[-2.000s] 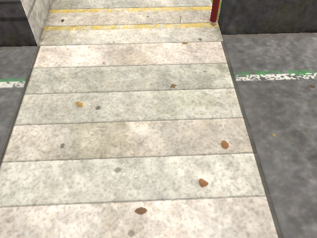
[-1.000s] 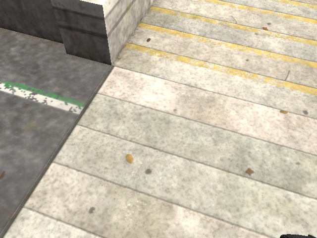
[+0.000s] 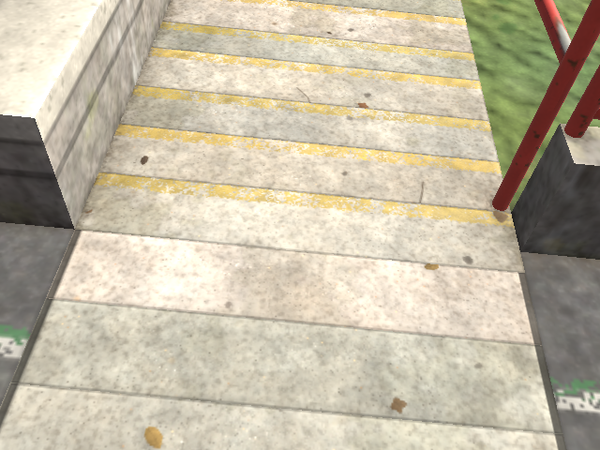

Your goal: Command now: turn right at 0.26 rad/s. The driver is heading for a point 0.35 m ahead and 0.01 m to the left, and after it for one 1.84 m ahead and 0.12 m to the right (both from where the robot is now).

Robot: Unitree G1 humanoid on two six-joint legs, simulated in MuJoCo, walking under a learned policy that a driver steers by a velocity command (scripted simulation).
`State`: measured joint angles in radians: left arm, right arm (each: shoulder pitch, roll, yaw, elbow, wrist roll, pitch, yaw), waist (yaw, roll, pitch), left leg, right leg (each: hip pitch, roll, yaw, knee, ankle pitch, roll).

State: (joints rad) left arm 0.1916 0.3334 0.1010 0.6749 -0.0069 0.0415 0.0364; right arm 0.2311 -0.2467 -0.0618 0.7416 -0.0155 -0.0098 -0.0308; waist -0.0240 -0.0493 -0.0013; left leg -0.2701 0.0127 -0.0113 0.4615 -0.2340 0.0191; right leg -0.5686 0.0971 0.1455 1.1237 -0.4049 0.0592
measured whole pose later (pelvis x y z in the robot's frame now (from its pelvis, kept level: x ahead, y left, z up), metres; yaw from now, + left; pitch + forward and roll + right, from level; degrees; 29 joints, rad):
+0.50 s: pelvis +0.00 -0.03 -0.01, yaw -2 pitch -1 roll +0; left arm 0.19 0.21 0.03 0.71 0.01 0.00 0.01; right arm 0.22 -0.25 -0.04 0.83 -0.01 -0.01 -0.02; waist -0.03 0.00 0.02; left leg -0.23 0.04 0.01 0.52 -0.28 -0.04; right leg -0.21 0.01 0.04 0.55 -0.32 -0.01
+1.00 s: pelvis +0.03 +0.00 -0.01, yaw -2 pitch +0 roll +0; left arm 0.34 0.24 0.05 0.86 -0.03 -0.02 0.02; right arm 0.29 -0.23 -0.06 0.96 0.03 -0.09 0.00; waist -0.01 -0.03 0.00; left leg -0.24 0.00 0.04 0.59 -0.33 0.07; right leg -0.19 -0.01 0.06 0.59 -0.39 -0.01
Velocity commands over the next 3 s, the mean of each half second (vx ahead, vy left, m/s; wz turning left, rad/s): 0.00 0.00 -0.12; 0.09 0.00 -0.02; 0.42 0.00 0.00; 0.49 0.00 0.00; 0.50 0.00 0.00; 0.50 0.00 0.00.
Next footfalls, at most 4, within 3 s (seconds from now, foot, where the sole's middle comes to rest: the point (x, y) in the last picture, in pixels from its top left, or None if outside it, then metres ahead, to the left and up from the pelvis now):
0.18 right None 0.02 -0.15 -0.78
1.46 right None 0.42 -0.14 -0.78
2.00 left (246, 344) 0.74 0.09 -0.78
2.58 right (338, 250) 1.04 -0.16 -0.78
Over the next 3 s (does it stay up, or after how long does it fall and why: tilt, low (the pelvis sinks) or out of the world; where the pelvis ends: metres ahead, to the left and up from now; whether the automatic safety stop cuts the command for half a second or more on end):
stays up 1.09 -0.06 0.00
